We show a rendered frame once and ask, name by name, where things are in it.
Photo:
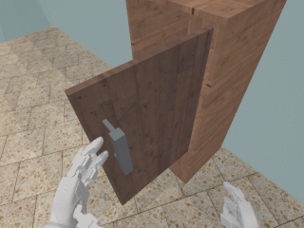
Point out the handle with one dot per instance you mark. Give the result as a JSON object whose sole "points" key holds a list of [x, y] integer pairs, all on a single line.
{"points": [[119, 143]]}

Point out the cupboard door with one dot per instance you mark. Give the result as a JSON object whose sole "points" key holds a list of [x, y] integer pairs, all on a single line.
{"points": [[153, 99]]}

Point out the robot left hand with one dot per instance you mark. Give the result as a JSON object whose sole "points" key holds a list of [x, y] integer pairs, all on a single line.
{"points": [[73, 187]]}

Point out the robot right hand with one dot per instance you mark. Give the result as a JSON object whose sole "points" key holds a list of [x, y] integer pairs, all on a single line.
{"points": [[243, 214]]}

